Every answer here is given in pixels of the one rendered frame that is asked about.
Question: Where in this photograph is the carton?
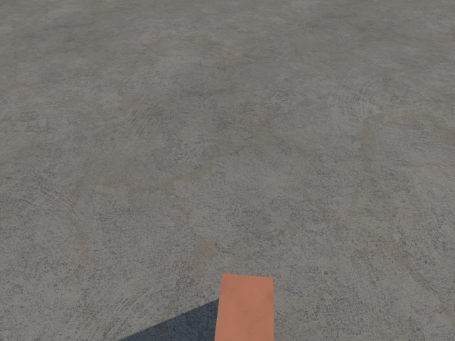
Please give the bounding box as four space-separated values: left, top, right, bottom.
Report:
214 274 274 341

